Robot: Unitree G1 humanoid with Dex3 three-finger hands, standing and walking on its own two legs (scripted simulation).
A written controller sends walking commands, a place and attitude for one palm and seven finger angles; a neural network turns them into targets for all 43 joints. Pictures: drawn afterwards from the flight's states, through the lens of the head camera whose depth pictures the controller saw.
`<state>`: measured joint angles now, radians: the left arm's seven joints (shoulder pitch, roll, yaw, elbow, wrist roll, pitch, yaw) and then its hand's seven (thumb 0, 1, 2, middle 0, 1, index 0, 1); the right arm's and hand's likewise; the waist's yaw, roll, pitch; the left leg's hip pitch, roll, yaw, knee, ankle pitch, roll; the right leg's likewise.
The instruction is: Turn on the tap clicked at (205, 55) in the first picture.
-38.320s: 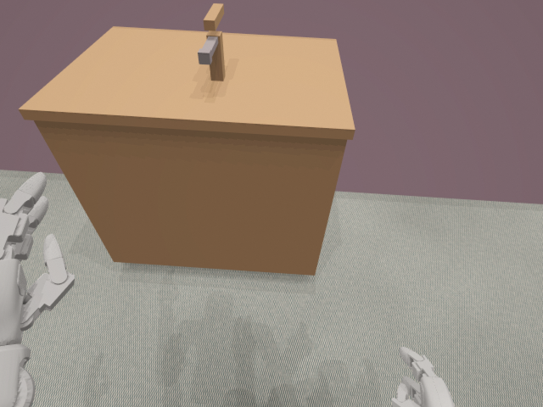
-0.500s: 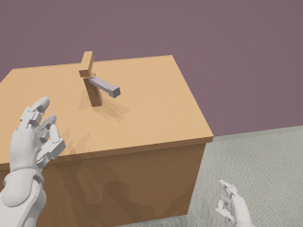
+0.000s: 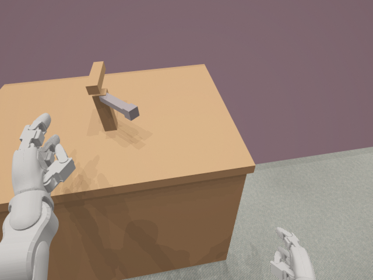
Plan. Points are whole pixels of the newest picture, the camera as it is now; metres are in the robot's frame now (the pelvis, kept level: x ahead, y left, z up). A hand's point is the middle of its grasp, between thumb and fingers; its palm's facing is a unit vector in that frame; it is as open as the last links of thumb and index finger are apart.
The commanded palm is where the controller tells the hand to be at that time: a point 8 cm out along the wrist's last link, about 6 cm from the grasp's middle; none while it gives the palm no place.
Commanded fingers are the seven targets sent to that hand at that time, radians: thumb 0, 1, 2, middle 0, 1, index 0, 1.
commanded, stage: reach beside the lever's end, fingers flat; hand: left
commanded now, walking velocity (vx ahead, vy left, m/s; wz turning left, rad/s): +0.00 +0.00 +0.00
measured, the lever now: (131, 111) +0.45 +0.20 +0.15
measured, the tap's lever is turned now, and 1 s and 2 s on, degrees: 41 41 41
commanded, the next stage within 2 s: push the lever round in 1.38 s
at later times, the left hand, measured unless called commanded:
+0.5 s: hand (73, 147) +0.30 +0.27 +0.16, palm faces +0.52 -0.85 -0.10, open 7.7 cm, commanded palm +0.27 +0.32 +0.16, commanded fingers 0.00 0.90 0.90 -0.16 -0.18 -0.16 -0.18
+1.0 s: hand (78, 132) +0.37 +0.31 +0.14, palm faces +0.51 -0.86 -0.09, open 7.8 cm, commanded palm +0.32 +0.34 +0.15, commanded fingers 0.00 0.90 0.90 -0.15 -0.15 -0.15 -0.15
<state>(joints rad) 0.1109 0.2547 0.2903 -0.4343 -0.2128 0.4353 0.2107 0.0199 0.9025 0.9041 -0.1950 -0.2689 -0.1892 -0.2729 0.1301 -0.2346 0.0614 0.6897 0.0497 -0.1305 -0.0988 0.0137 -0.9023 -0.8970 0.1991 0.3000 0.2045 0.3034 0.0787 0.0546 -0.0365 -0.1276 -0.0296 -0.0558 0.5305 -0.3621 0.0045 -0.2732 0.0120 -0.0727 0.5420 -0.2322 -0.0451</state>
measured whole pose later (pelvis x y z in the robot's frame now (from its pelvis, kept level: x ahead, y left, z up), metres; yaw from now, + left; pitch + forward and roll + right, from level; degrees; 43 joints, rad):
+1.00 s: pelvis +0.00 +0.02 +0.00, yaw -1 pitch +4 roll +0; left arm -0.33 0.37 0.42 0.31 -0.15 0.17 0.14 0.02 0.90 0.90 -0.16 -0.15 -0.15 -0.16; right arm 0.24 -0.25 0.02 0.72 0.05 -0.11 -0.10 0.01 -0.90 -0.90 0.20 0.30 0.20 0.30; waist 0.01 0.03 -0.05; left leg -0.25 -0.03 -0.03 0.55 -0.36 0.02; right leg -0.39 0.01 -0.05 0.53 -0.21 -0.03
